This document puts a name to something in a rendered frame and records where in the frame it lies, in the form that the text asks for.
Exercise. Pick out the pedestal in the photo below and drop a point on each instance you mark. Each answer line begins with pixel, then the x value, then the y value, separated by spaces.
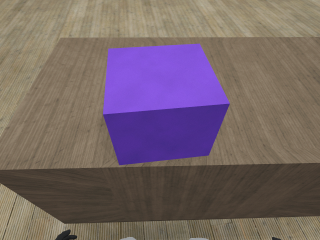
pixel 57 153

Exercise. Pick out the left robot hand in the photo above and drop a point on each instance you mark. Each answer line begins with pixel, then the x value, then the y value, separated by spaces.
pixel 65 236

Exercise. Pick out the carton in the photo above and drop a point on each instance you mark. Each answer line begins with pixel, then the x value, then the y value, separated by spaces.
pixel 162 103

